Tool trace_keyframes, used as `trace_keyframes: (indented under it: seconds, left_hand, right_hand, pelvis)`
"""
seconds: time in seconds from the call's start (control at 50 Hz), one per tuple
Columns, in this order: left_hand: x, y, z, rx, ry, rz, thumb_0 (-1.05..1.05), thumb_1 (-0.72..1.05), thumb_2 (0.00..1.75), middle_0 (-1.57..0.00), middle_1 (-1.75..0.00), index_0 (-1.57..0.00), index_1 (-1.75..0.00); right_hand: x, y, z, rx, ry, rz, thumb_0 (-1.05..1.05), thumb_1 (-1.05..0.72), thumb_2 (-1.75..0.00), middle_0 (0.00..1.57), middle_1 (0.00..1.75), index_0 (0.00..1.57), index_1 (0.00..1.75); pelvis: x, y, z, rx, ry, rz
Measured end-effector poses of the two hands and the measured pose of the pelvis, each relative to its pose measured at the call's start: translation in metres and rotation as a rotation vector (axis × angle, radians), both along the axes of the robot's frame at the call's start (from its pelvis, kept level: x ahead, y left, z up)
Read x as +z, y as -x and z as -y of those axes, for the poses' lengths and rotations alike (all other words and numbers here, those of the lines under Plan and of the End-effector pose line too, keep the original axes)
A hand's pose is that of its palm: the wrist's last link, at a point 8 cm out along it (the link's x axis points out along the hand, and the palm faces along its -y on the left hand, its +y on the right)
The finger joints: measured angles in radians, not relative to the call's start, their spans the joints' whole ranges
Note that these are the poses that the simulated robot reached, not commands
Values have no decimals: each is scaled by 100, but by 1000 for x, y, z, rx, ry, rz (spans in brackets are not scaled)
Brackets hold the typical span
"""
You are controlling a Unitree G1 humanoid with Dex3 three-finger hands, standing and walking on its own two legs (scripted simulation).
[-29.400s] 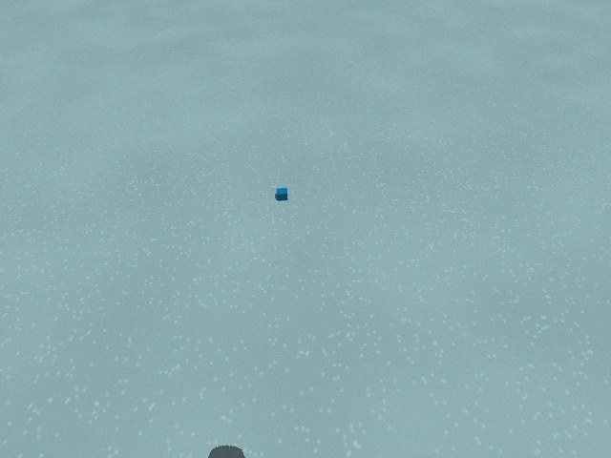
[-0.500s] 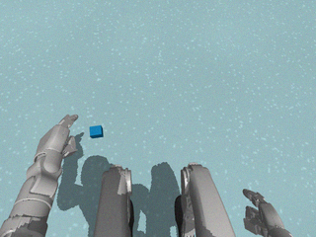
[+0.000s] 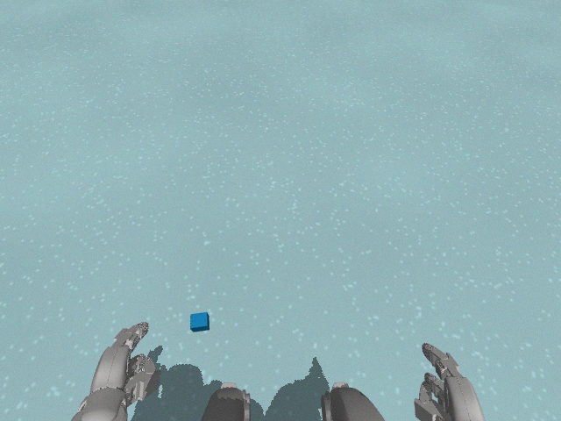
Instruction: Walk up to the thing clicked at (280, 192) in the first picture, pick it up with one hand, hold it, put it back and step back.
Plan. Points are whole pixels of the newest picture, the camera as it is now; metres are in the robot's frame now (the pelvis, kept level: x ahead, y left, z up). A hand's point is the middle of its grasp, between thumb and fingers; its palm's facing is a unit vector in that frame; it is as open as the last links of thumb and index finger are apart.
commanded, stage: home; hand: left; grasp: from above
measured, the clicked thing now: (200, 322) +0.48 +0.24 -0.64
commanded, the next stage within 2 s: none
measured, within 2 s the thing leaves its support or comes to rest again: neither
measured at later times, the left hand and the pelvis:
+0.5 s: hand (139, 398) +0.19 +0.18 +0.01, palm faces +0.07 -0.98 -0.20, open 7.4 cm; pelvis +0.03 +0.00 +0.06, yaw +1 degrees
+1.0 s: hand (143, 394) +0.19 +0.18 +0.01, palm faces +0.06 -0.98 -0.21, open 7.4 cm; pelvis +0.03 +0.00 +0.05, yaw +1 degrees
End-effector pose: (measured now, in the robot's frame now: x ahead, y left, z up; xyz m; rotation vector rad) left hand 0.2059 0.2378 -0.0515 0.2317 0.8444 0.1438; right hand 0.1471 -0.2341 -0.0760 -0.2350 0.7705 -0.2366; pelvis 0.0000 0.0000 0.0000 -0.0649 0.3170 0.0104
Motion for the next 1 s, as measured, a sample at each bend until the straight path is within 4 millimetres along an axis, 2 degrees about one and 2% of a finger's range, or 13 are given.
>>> trace_keyframes:
  seconds: [0.18,0.3,0.42,0.52,1.0]
  left_hand:
    - [65,18,6,29,40,19,1,91,90,-20,-30,-20,-30]
    - [88,29,6,30,41,38,1,91,90,-20,-30,-20,-30]
    - [87,36,6,33,50,24,1,91,90,-20,-30,-20,-30]
    - [83,38,7,36,57,12,1,91,90,-20,-30,-20,-30]
    - [84,34,12,23,52,23,1,91,90,-20,-30,-20,-30]
  right_hand:
    - [50,-10,9,-41,34,71,2,-90,-90,20,30,20,30]
    - [69,-27,8,-26,40,145,2,-90,-90,20,30,20,29]
    - [79,-43,5,19,44,202,2,-90,-90,20,30,20,29]
    - [81,-48,3,46,44,217,2,-90,-90,20,30,20,30]
    - [69,-28,10,19,44,159,2,-90,-90,20,30,20,30]
  pelvis:
    - [42,-27,0,5,-9,81]
    - [53,-35,-1,12,-14,120]
    - [56,-34,0,19,-19,140]
    - [55,-32,2,21,-21,146]
    - [54,-30,5,14,-24,147]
